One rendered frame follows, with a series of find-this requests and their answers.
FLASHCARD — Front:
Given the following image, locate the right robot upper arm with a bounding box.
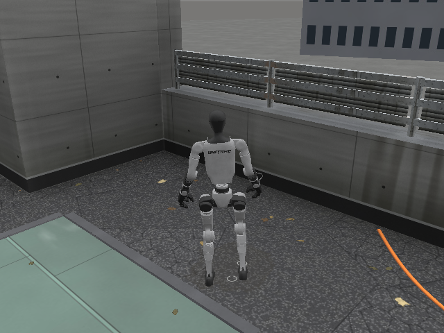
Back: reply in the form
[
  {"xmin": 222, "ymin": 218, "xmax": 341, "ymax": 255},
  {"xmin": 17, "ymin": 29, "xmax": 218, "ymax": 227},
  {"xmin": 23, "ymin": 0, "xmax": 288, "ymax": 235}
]
[{"xmin": 233, "ymin": 139, "xmax": 254, "ymax": 176}]

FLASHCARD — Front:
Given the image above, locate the right robot forearm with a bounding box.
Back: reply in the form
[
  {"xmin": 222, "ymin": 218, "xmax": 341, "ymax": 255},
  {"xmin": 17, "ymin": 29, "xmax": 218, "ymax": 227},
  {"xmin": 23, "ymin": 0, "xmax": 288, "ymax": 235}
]
[{"xmin": 247, "ymin": 165, "xmax": 260, "ymax": 188}]

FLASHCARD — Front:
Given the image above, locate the robot torso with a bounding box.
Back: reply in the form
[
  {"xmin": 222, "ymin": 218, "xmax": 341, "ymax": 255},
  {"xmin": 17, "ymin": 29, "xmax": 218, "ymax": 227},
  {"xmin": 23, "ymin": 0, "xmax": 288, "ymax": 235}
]
[{"xmin": 203, "ymin": 138, "xmax": 236, "ymax": 208}]

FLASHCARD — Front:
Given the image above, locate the left robot forearm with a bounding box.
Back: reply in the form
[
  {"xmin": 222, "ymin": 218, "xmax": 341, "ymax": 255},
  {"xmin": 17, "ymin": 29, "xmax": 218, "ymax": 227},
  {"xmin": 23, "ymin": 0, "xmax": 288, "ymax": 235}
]
[{"xmin": 180, "ymin": 169, "xmax": 194, "ymax": 196}]

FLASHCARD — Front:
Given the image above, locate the left robot hand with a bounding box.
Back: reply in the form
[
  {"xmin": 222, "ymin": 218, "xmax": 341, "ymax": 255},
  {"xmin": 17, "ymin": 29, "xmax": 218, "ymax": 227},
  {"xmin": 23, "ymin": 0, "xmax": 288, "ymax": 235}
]
[{"xmin": 178, "ymin": 192, "xmax": 194, "ymax": 208}]

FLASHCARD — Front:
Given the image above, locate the right robot hand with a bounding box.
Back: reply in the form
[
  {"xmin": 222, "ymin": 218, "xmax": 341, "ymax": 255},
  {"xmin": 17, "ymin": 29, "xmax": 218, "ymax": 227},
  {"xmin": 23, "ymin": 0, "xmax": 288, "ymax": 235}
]
[{"xmin": 246, "ymin": 185, "xmax": 262, "ymax": 198}]

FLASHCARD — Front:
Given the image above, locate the left robot upper arm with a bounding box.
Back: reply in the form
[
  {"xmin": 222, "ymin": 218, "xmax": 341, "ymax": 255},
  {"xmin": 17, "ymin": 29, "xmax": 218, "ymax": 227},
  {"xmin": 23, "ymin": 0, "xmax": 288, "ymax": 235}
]
[{"xmin": 187, "ymin": 141, "xmax": 205, "ymax": 180}]

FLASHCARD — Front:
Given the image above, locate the robot left thigh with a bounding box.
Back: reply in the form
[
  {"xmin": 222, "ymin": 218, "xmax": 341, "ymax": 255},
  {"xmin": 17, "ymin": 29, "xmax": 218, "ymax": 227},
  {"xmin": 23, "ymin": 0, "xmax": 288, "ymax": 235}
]
[{"xmin": 199, "ymin": 194, "xmax": 215, "ymax": 243}]

